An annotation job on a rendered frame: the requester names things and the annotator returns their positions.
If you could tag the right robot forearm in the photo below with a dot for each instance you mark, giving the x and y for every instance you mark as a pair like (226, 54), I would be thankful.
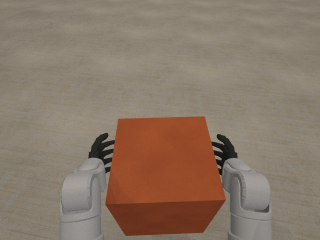
(250, 201)

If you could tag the left robot forearm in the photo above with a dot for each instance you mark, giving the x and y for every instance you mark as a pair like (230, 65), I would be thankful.
(80, 202)

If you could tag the carton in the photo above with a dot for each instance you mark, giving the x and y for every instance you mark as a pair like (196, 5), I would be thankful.
(164, 177)

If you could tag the right robot hand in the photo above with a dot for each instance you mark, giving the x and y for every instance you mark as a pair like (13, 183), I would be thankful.
(227, 148)

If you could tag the left robot hand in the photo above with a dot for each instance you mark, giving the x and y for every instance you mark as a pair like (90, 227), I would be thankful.
(97, 150)

